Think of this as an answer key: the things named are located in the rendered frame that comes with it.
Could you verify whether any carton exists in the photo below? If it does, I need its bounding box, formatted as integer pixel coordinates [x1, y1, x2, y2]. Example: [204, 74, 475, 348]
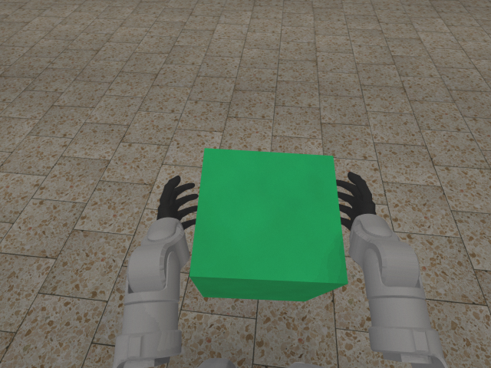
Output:
[189, 148, 348, 301]

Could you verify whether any left robot hand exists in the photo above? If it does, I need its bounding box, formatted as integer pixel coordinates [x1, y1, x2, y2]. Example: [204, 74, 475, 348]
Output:
[157, 176, 199, 230]

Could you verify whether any right robot hand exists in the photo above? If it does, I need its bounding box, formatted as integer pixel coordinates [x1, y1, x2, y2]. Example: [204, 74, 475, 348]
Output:
[336, 172, 376, 231]

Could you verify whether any robot right forearm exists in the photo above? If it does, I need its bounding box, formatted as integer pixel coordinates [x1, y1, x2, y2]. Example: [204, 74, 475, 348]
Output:
[348, 214, 448, 368]

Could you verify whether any robot left forearm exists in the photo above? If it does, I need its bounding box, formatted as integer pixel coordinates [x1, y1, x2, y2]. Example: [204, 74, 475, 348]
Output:
[112, 217, 190, 368]

